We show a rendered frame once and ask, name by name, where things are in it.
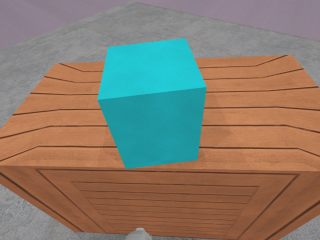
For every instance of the left robot thigh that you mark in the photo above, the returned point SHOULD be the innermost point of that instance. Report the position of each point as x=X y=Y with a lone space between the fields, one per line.
x=138 y=235

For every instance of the carton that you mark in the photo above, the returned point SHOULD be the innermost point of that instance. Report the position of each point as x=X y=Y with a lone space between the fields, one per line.
x=152 y=96

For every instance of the pedestal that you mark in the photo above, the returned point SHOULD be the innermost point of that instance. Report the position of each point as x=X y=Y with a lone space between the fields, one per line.
x=257 y=176

